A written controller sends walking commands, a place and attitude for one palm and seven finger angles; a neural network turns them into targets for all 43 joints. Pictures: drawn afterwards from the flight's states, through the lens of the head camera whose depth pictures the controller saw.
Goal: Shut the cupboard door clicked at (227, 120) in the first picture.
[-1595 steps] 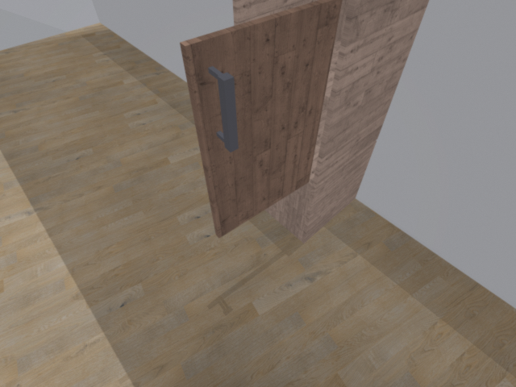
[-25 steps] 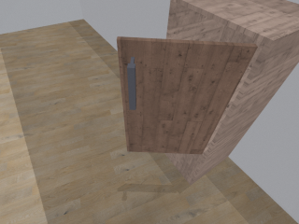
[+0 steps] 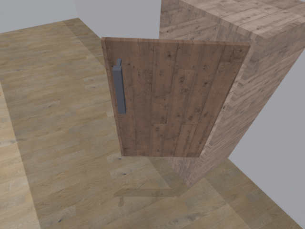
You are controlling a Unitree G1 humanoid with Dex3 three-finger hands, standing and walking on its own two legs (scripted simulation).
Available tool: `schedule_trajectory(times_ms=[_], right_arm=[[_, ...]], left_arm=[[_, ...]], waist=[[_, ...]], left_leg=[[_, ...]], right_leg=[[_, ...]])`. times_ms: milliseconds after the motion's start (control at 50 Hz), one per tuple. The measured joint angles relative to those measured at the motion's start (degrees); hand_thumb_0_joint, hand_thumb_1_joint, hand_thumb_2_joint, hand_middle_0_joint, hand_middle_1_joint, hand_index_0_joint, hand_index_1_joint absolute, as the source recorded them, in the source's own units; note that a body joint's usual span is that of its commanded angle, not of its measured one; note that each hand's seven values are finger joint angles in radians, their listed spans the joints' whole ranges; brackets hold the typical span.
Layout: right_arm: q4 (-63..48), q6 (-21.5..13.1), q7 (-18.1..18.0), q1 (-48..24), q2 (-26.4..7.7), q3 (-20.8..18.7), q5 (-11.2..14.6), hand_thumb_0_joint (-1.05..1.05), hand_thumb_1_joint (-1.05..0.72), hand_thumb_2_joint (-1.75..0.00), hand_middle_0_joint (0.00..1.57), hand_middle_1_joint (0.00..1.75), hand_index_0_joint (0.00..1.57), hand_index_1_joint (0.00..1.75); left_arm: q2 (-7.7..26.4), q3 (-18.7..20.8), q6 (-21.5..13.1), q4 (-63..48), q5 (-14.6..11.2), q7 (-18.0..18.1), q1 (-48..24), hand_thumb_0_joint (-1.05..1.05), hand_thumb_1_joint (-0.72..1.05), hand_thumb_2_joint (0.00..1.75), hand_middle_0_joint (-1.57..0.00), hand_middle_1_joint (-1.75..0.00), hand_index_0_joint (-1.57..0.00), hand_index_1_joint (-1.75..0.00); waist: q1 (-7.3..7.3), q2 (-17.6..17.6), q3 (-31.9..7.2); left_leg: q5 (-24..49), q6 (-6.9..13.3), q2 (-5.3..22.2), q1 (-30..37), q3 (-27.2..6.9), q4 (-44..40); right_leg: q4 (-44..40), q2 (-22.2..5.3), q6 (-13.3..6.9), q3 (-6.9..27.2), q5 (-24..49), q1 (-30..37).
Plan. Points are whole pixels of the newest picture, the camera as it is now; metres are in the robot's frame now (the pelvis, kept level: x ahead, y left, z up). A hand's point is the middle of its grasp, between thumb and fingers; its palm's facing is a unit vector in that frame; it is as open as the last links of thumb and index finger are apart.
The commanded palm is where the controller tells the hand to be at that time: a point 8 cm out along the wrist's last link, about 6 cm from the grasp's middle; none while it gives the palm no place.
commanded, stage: shuffle to correct the standing spot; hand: left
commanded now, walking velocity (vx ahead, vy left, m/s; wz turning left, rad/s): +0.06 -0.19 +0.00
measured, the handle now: (120, 87) +0.47 +0.13 +0.12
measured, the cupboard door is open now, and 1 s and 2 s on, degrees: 55 55 55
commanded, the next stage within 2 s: come to a stop and stand still in 0.40 s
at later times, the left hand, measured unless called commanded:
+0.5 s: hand out of the picture +0.07 +0.13 -0.18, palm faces +0.04 -0.99 -0.15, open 7.3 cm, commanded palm none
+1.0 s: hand out of the picture +0.08 +0.09 -0.18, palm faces +0.04 -0.98 -0.20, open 7.3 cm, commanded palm none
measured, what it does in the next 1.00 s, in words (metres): steps to the right: right foot, then left foot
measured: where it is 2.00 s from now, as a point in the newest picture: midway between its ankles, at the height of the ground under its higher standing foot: outside the picture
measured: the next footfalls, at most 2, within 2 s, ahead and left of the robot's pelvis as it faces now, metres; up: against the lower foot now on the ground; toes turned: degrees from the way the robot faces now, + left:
right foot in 0.58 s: +0.08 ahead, -0.24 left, +0.00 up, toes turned +0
left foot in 0.80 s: +0.09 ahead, -0.01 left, +0.00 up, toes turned +5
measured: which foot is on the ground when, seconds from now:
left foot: down 0.00-0.58, up 0.60-0.78, down 0.80-1.00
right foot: down 0.00-0.26, up 0.28-0.56, down 0.58-1.00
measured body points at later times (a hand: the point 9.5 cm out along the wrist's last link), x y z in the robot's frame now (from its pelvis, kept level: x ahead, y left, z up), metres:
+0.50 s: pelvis +0.04 -0.06 +0.01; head +0.08 -0.03 +0.45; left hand +0.07 +0.18 -0.16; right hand +0.05 -0.29 -0.14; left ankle +0.01 +0.08 -0.74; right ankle +0.03 -0.21 -0.69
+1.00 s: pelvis +0.05 -0.09 -0.01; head +0.08 -0.08 +0.44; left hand +0.08 +0.14 -0.17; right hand +0.13 -0.32 -0.15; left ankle +0.05 -0.01 -0.74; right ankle +0.04 -0.24 -0.74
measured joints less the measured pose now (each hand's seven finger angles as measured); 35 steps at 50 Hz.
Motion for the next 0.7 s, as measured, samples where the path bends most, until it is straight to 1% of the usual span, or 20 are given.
schedule_trajectory(times_ms=[80, 120, 140, 180, 200, 220, 260, 280, 320, 360, 400, 440, 480, 520, 560, 580, 600, 640, 660, 700], right_arm=[[-0.42, 0.20, -0.53, 0.57, -0.51, -0.61, -0.07, 0.01, -0.91, -0.90, 0.20, 0.30, 0.20, 0.30], [-0.66, 0.34, -0.83, 0.59, -0.97, -0.73, -0.05, 0.01, -0.91, -0.90, 0.20, 0.30, 0.20, 0.30], [-0.77, 0.48, -1.00, 0.51, -1.15, -0.77, -0.02, 0.01, -0.91, -0.90, 0.20, 0.30, 0.20, 0.30], [-0.95, 0.69, -1.28, 0.04, -1.39, -0.83, 0.12, 0.01, -0.91, -0.90, 0.20, 0.30, 0.20, 0.30], [-1.05, 0.66, -1.38, -0.34, -1.44, -0.84, 0.21, 0.01, -0.91, -0.90, 0.20, 0.30, 0.20, 0.30], [-1.19, 0.50, -1.48, -0.76, -1.43, -0.83, 0.28, 0.01, -0.91, -0.90, 0.20, 0.30, 0.20, 0.30], [-1.52, -0.30, -1.69, -1.60, -1.15, -0.68, 0.15, 0.01, -0.91, -0.90, 0.20, 0.30, 0.20, 0.30], [-1.72, -0.64, -1.77, -2.06, -0.75, -0.58, -0.11, 0.01, -0.91, -0.90, 0.20, 0.30, 0.20, 0.30], [-2.50, -1.26, -1.88, -2.50, -0.21, -0.30, -0.53, 0.01, -0.91, -0.90, 0.20, 0.30, 0.20, 0.30], [-3.11, -1.75, -2.01, -2.50, 0.23, -0.07, -0.75, 0.00, -0.91, -0.90, 0.20, 0.30, 0.20, 0.30], [-3.31, -1.86, -1.95, -2.26, 0.51, 0.10, -0.91, 0.00, -0.91, -0.90, 0.20, 0.30, 0.20, 0.30], [-3.26, -1.54, -1.79, -1.93, 0.61, 0.08, -1.08, 0.00, -0.91, -0.90, 0.20, 0.30, 0.20, 0.30], [-3.12, -0.93, -1.44, -1.70, 0.32, -0.24, -1.21, 0.00, -0.91, -0.90, 0.20, 0.30, 0.20, 0.30], [-3.03, -0.25, -1.13, -1.63, -0.23, -0.80, -1.25, 0.00, -0.91, -0.90, 0.20, 0.30, 0.20, 0.30], [-3.11, 0.39, -0.86, -1.28, -0.92, -1.38, -1.15, 0.00, -0.91, -0.90, 0.20, 0.30, 0.21, 0.30], [-3.37, 0.63, -0.65, -0.67, -1.07, -1.57, -0.92, 0.00, -0.91, -0.90, 0.20, 0.30, 0.21, 0.30], [-3.32, 1.04, -0.53, -0.70, -1.66, -1.78, -0.59, 0.00, -0.91, -0.90, 0.20, 0.30, 0.21, 0.30], [-3.19, 1.98, -0.53, -1.22, -3.10, -2.18, -0.06, 0.01, -0.91, -0.90, 0.20, 0.30, 0.20, 0.30], [-3.08, 2.18, -0.50, -1.55, -3.48, -2.19, 0.11, 0.01, -0.91, -0.90, 0.20, 0.30, 0.20, 0.30], [-3.01, 1.98, -0.32, -2.31, -3.76, -2.04, 0.49, 0.01, -0.91, -0.90, 0.20, 0.30, 0.20, 0.30]], left_arm=[[-0.31, 0.68, 0.05, -1.03, 0.10, -0.38, 1.20, 0.00, 0.91, 0.90, -0.19, -0.30, -0.20, -0.30], [-0.59, 0.84, -0.13, -1.44, 0.08, -0.37, 1.73, 0.00, 0.91, 0.90, -0.19, -0.30, -0.20, -0.30], [-0.74, 0.92, -0.12, -1.59, 0.09, -0.30, 1.87, 0.00, 0.91, 0.90, -0.19, -0.30, -0.20, -0.30], [-1.11, 1.10, 0.03, -1.85, 0.16, -0.08, 1.89, 0.00, 0.91, 0.90, -0.20, -0.30, -0.20, -0.30], [-1.29, 1.17, 0.14, -1.92, 0.19, 0.03, 1.88, 0.00, 0.91, 0.90, -0.20, -0.30, -0.20, -0.30], [-1.44, 1.21, 0.29, -1.98, 0.15, 0.14, 1.94, 0.00, 0.91, 0.90, -0.20, -0.30, -0.20, -0.30], [-1.50, 1.29, 0.76, -2.05, -0.12, 0.16, 2.27, 0.00, 0.91, 0.90, -0.20, -0.30, -0.20, -0.30], [-1.35, 1.38, 1.07, -1.80, -0.20, 0.06, 2.30, 0.00, 0.91, 0.90, -0.20, -0.30, -0.20, -0.30], [-1.17, 1.49, 1.97, -1.24, 0.19, -0.20, 1.85, 0.00, 0.91, 0.90, -0.20, -0.30, -0.20, -0.30], [-0.84, 1.87, 2.49, -1.32, 0.37, -0.57, 0.47, 0.00, 0.91, 0.90, -0.20, -0.30, -0.20, -0.30], [-0.41, 2.28, 2.65, -2.13, 0.27, -0.89, -1.43, 0.00, 0.91, 0.90, -0.20, -0.30, -0.20, -0.30], [0.41, 2.69, 2.79, -2.99, 0.29, -0.76, -3.26, 0.01, 0.92, 0.90, -0.20, -0.30, -0.20, -0.30], [1.10, 2.97, 2.58, -4.07, -0.01, -1.02, -4.81, 0.01, 0.93, 0.90, -0.20, -0.30, -0.20, -0.30], [1.61, 3.15, 2.16, -5.06, -0.18, -1.25, -6.11, 0.01, 0.93, 0.90, -0.20, -0.30, -0.20, -0.30], [2.18, 3.24, 1.24, -5.99, -0.29, -1.37, -6.86, 0.01, 0.92, 0.90, -0.19, -0.30, -0.20, -0.30], [2.86, 3.15, 0.39, -6.61, -0.25, -1.29, -6.63, 0.01, 0.92, 0.90, -0.19, -0.30, -0.20, -0.30], [2.79, 3.19, -0.39, -6.33, -0.17, -0.85, -6.94, 0.01, 0.92, 0.90, -0.19, -0.30, -0.20, -0.30], [1.70, 2.43, -1.03, -5.43, -0.09, -0.19, -7.58, 0.00, 0.92, 0.90, -0.19, -0.30, -0.20, -0.30], [1.26, 2.03, -1.36, -5.11, -0.07, 0.07, -7.58, 0.00, 0.92, 0.90, -0.19, -0.30, -0.20, -0.30], [0.49, 1.35, -1.72, -4.70, 0.01, 0.52, -7.47, 0.00, 0.91, 0.90, -0.19, -0.30, -0.20, -0.30]], waist=[[0.07, 0.98, -0.08], [0.11, 1.34, -0.18], [0.12, 1.34, -0.20], [0.37, 1.06, 0.03], [0.57, 0.77, 0.21], [0.73, 0.41, 0.39], [0.83, -0.73, 0.60], [0.95, -1.79, 0.59], [0.70, -2.50, 0.40], [0.13, -2.27, 0.62], [-0.21, -1.69, 1.13], [-0.38, -0.93, 1.65], [-0.51, 0.11, 2.17], [-0.82, 1.27, 2.76], [-1.02, 2.00, 3.16], [-0.99, 1.08, 2.81], [-0.74, 1.40, 2.85], [-1.00, 3.13, 3.26], [-0.99, 3.20, 3.24], [-0.76, 2.54, 3.27]], left_leg=[[-1.87, -1.13, 1.81, -1.28, -0.86, 2.68], [-3.82, -0.60, 2.65, -2.56, -1.37, 5.36], [-6.03, -0.33, 2.83, -3.54, -1.42, 7.72], [-9.83, 0.00, 2.64, -5.44, -1.22, 12.54], [-10.42, 0.07, 2.40, -5.79, -0.85, 13.19], [-9.59, 0.12, 2.15, -5.47, -0.24, 11.87], [-3.13, 0.60, 1.89, -3.91, 0.92, 7.04], [-2.88, 0.85, 1.78, -3.67, 1.65, 7.32], [-4.28, 0.95, 2.32, -2.88, 2.59, 6.97], [-4.16, 0.56, 3.07, -2.00, 2.42, 5.19], [-2.81, -0.16, 3.80, -1.25, 1.73, 2.88], [-1.55, -0.81, 4.53, -0.75, 0.87, 0.92], [-0.94, -1.64, 5.37, -0.76, 0.04, 0.01], [-1.14, -2.66, 6.29, -1.28, -0.76, 0.54], [-2.41, -3.84, 6.94, -2.34, -1.48, 2.91], [-3.72, -3.82, 6.32, -3.36, -1.32, 5.17], [-7.28, -3.44, 6.24, -4.68, -1.95, 8.52], [-13.60, -2.14, 5.08, -6.61, -4.16, 14.16], [-14.84, -1.82, 4.08, -7.25, -4.16, 16.24], [-14.76, -1.77, 2.14, -7.75, -3.06, 18.05]], right_leg=[[0.80, 1.72, -1.17, -0.85, -1.12, -0.31], [1.27, 2.58, -1.85, -1.43, -1.74, -0.49], [1.40, 2.87, -2.18, -1.82, -2.04, -0.48], [1.25, 3.33, -2.74, -2.53, -2.36, -0.18], [1.20, 3.52, -2.89, -2.74, -2.47, 0.01], [1.39, 3.70, -2.92, -2.83, -2.69, 0.13], [3.43, 3.93, -2.71, -2.58, -3.89, -0.37], [6.71, 3.57, -2.40, -2.44, -5.97, -1.52], [17.41, 3.52, -1.86, -2.15, -10.64, -5.49], [26.01, 3.15, -1.27, -2.15, -11.01, -9.25], [28.92, 2.03, -0.60, -2.23, -9.44, -11.51], [26.22, 0.58, -0.04, -2.48, -7.86, -11.95], [20.28, -0.61, 0.37, -2.88, -6.50, -11.02], [13.42, -1.11, 0.47, -3.33, -4.79, -9.14], [4.69, -1.23, 0.44, -3.91, -0.19, -5.81], [0.43, -2.23, 0.54, -3.50, 3.56, -4.00], [0.93, -2.19, 1.55, -3.54, 2.66, -4.24], [3.32, -1.50, 1.55, -4.39, -0.26, -4.41], [3.48, -1.51, 1.26, -4.45, -0.91, -4.13], [2.80, -1.71, 0.78, -4.21, -0.91, -3.27]])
